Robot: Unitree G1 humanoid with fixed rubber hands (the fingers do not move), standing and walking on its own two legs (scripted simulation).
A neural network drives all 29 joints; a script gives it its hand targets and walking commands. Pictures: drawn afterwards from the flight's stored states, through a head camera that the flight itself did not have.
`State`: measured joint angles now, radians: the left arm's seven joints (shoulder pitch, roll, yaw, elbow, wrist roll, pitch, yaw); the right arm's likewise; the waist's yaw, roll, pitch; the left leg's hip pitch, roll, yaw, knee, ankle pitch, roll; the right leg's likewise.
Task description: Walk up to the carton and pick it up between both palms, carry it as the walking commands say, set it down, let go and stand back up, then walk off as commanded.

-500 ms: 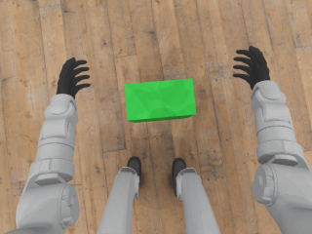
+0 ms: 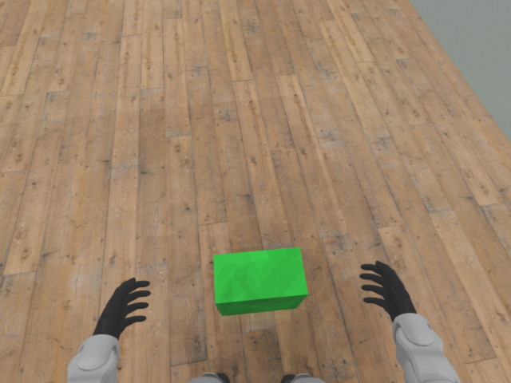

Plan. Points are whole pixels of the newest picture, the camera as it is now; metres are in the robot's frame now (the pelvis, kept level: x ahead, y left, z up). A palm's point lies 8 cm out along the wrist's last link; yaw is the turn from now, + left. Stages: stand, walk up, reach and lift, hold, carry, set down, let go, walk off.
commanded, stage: let go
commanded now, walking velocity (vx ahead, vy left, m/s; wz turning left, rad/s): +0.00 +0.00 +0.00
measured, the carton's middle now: (258, 283) +0.40 -0.01 -0.63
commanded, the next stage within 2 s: stand in 0.62 s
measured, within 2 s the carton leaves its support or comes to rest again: neither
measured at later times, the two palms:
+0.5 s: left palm (108, 356) +0.17 +0.22 -0.05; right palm (430, 363) +0.16 -0.24 -0.05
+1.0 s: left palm out of the picture +0.12 +0.27 -0.10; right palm out of the picture +0.13 -0.27 -0.09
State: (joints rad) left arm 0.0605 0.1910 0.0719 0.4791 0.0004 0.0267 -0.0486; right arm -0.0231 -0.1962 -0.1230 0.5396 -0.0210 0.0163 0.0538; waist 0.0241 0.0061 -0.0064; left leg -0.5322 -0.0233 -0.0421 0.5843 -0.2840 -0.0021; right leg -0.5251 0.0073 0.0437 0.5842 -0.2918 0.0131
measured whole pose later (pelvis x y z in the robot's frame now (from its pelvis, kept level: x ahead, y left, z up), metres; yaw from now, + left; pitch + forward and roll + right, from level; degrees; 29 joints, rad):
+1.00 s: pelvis +0.05 +0.00 +0.00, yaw +1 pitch +3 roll +0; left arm 0.32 0.28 0.02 0.77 0.03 -0.05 0.02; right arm 0.36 -0.27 -0.02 0.75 -0.02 -0.06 -0.02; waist 0.00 -0.02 -0.10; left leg -0.23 -0.02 -0.05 0.55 -0.37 0.00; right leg -0.21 0.00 0.02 0.52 -0.37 0.01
